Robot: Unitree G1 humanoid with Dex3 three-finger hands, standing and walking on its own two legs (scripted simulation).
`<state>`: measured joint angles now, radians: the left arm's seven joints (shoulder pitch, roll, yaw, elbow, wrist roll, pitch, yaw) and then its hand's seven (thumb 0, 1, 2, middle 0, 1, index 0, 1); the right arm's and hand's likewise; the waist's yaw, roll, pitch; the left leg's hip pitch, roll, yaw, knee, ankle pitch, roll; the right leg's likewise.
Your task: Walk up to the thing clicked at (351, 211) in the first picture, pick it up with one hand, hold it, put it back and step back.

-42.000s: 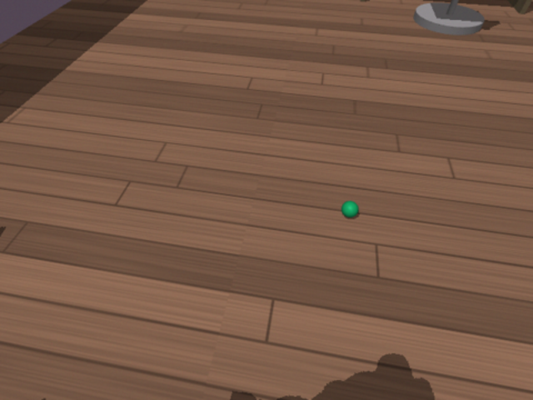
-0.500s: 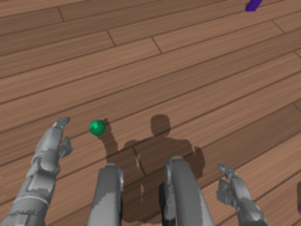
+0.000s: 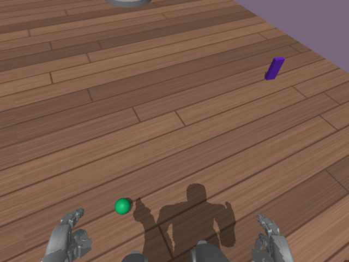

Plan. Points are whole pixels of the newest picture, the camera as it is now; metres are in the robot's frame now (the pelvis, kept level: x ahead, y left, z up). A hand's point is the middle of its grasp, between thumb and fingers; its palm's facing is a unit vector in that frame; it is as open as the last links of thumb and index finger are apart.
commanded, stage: home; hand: left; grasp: from above
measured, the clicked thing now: (122, 206) +0.47 +0.20 -0.65
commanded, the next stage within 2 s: none
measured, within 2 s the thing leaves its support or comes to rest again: neither
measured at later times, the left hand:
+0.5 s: hand (79, 252) +0.18 +0.18 -0.03, palm faces +0.06 -0.98 -0.19, open 7.4 cm
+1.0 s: hand (82, 251) +0.18 +0.18 -0.03, palm faces +0.05 -0.98 -0.20, open 7.4 cm
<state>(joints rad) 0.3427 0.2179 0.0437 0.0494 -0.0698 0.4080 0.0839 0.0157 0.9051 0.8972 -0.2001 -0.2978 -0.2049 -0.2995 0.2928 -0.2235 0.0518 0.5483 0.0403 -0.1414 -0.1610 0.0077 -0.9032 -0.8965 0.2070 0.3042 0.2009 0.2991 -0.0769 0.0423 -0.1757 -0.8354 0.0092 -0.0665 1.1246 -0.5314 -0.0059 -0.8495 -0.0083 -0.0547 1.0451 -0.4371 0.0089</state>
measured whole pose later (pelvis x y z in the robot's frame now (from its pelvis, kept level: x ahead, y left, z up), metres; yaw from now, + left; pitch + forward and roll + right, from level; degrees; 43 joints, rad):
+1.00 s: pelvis +0.02 +0.00 +0.02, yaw +0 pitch +10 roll -2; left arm 0.50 0.22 0.02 -0.10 -0.06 0.45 0.02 0.02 0.91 0.90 -0.20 -0.30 -0.20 -0.30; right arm 0.30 -0.23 0.04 0.55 0.01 -0.25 -0.18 0.01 -0.90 -0.90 0.21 0.30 0.20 0.30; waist -0.04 0.04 -0.16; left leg -0.65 0.01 -0.06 1.00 -0.51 0.00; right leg -0.67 -0.01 -0.05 0.93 -0.42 0.01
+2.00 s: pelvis +0.02 +0.00 +0.02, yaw +0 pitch +10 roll -3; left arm 0.50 0.23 0.02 -0.13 -0.06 0.45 0.02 0.02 0.91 0.90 -0.20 -0.30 -0.20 -0.30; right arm 0.30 -0.22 0.04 0.54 0.01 -0.24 -0.18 0.01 -0.90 -0.90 0.21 0.30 0.20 0.30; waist -0.04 0.04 -0.17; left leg -0.66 0.01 -0.06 1.02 -0.53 0.00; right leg -0.67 -0.01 -0.05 0.94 -0.43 0.01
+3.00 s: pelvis +0.02 +0.00 +0.08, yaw +1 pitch -4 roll +0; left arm 0.18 0.27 0.03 1.10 0.03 0.01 0.03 0.01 0.91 0.90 -0.20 -0.30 -0.21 -0.30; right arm 0.17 -0.29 -0.02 1.07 -0.03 0.00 -0.03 0.00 -0.90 -0.90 0.21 0.30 0.20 0.30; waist 0.02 0.02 0.06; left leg -0.10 -0.02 -0.05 0.43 -0.25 0.00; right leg -0.14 -0.04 -0.04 0.42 -0.20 0.02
